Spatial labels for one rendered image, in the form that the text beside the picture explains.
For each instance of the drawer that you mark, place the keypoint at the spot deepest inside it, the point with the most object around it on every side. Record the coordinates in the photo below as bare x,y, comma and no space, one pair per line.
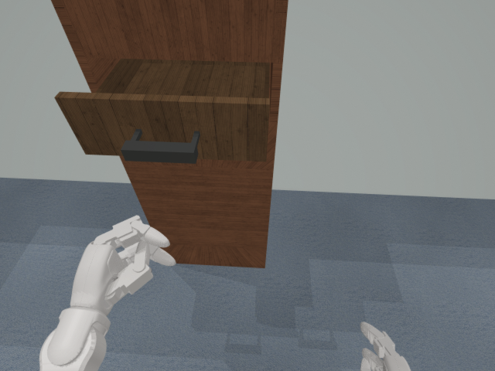
227,102

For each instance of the robot left hand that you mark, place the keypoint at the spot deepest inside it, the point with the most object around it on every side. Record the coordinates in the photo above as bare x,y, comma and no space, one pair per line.
94,285

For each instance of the cabinet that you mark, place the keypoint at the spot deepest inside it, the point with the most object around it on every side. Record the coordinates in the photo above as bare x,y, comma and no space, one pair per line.
214,212

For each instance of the handle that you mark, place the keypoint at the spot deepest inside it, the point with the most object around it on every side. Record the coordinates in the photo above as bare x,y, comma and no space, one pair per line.
160,151

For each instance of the robot right hand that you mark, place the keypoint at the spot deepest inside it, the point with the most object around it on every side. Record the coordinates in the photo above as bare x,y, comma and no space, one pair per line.
385,349

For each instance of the robot left forearm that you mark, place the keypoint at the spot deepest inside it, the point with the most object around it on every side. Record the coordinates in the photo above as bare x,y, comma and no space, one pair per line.
78,343

